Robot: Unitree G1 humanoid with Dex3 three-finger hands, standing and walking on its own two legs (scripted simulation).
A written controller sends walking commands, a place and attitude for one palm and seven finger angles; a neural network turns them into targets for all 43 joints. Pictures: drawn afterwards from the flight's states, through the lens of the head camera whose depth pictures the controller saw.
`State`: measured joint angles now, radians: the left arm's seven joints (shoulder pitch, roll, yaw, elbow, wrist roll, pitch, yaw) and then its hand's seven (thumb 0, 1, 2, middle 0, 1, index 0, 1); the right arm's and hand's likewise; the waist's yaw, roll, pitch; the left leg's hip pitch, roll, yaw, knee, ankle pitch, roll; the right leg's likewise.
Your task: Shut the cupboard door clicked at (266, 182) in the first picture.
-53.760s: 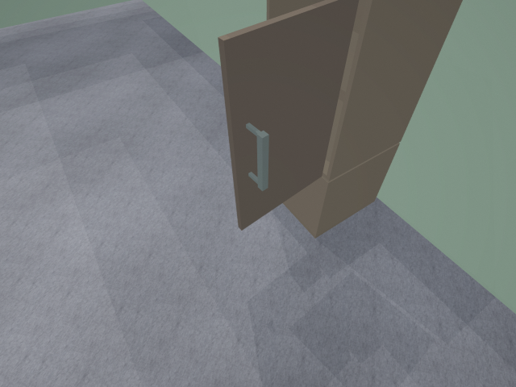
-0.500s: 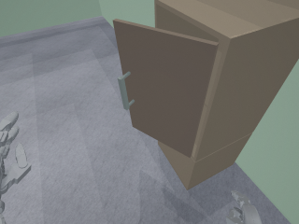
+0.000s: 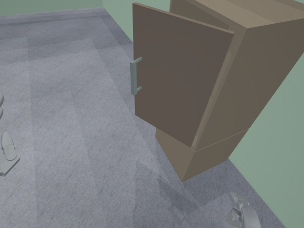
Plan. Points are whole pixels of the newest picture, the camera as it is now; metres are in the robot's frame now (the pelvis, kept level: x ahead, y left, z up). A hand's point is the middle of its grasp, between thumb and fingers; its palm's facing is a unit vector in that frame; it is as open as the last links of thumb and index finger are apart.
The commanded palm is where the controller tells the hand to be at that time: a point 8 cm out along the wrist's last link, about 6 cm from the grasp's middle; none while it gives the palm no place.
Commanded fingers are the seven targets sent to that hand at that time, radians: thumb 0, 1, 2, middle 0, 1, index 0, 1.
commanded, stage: step back with the hand held close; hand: left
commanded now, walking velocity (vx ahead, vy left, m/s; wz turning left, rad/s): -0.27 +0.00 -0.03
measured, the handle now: (136, 76) +0.72 +0.11 -0.02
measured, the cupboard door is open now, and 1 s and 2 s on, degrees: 29 29 29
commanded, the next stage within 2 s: stop stepping back and stand still in 0.56 s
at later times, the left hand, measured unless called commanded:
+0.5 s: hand out of the picture +0.11 +0.28 +0.18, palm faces +0.48 -0.75 -0.45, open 7.4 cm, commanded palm +0.04 +0.30 +0.19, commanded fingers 0.00 0.90 0.90 -0.20 -0.30 -0.20 -0.30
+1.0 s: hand out of the picture -0.01 +0.26 +0.17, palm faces +0.45 -0.82 -0.35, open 7.4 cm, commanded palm -0.06 +0.29 +0.19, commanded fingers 0.00 0.90 0.90 -0.20 -0.30 -0.20 -0.30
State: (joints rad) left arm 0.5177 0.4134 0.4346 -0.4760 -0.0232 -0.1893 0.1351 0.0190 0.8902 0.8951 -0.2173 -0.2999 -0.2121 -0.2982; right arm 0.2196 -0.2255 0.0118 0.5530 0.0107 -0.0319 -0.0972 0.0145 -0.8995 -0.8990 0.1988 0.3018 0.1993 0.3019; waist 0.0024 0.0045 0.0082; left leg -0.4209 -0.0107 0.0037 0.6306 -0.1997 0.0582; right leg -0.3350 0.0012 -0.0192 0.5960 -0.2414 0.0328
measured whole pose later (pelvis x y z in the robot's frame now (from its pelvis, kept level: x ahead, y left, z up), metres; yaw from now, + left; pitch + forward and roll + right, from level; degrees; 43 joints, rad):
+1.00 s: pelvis -0.21 +0.00 +0.01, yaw -3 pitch -1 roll -2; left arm 0.53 0.39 0.40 -0.39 -0.04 -0.17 0.17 0.02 0.89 0.90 -0.22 -0.30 -0.21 -0.30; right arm 0.34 -0.28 -0.03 0.65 0.01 -0.05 -0.10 0.02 -0.90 -0.90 0.20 0.30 0.20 0.30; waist -0.04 0.01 -0.13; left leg -0.41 0.00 0.02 0.58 -0.21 0.03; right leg -0.13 0.04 -0.01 0.50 -0.38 -0.01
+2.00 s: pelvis -0.25 +0.06 +0.01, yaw -2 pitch +1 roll +0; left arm 0.61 0.41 0.41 -0.45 -0.05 -0.14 0.17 0.02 0.89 0.89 -0.22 -0.30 -0.21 -0.30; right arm 0.24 -0.21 0.00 0.64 0.02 -0.05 -0.08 0.02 -0.90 -0.90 0.20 0.30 0.20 0.30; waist -0.02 0.01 0.01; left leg -0.23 0.08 0.10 0.52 -0.30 -0.03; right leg -0.26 0.00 -0.08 0.53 -0.28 -0.03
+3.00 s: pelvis -0.29 +0.10 +0.02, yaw -3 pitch -2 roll +0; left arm 0.28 0.17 0.02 1.10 0.03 0.00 0.02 0.01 0.91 0.90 -0.20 -0.30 -0.20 -0.30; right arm 0.31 -0.17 -0.02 1.10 -0.02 0.01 -0.02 0.01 -0.90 -0.90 0.20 0.30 0.20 0.30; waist -0.01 -0.01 0.01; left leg -0.20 0.02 0.14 0.44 -0.22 0.04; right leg -0.23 -0.05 -0.05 0.43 -0.17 0.02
